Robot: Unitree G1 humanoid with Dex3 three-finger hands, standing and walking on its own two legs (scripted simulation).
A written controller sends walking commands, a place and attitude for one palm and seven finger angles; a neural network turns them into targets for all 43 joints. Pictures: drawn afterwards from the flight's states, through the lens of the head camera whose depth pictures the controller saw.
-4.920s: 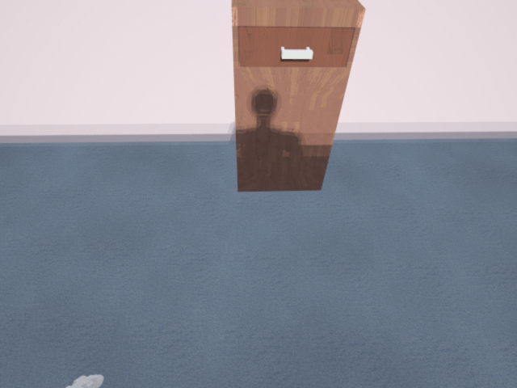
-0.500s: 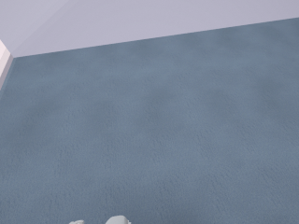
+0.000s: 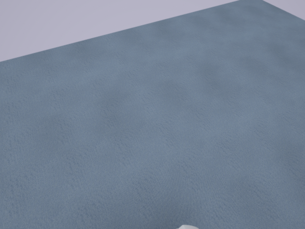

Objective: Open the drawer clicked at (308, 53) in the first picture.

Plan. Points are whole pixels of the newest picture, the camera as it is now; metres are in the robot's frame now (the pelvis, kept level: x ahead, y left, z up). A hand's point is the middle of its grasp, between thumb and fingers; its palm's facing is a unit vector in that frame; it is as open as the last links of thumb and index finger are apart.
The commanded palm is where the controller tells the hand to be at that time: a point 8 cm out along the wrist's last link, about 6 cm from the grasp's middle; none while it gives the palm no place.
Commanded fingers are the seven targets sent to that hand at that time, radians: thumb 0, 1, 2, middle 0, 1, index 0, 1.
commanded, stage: walk to a spot facing it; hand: left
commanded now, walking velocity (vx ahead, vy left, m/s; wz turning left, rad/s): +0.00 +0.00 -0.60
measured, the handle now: out of the picture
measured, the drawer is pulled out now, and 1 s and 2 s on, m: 0.00 0.00 0.00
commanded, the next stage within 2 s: turn to face it in 1.26 s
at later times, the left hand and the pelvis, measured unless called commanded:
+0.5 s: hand out of the picture +0.13 +0.10 -0.15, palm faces -0.21 -0.95 -0.24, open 7.4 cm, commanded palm none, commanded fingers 0.00 0.90 0.90 -0.20 -0.30 -0.20 -0.30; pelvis +0.02 -0.07 +0.00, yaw -16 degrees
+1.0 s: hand (111, 178) +0.29 +0.15 -0.17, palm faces -0.46 -0.86 -0.22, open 7.4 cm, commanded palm none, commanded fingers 0.00 0.90 0.90 -0.20 -0.30 -0.20 -0.30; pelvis +0.15 -0.02 +0.00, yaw -35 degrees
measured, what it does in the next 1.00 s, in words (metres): walks ahead, turning right: right foot, then left foot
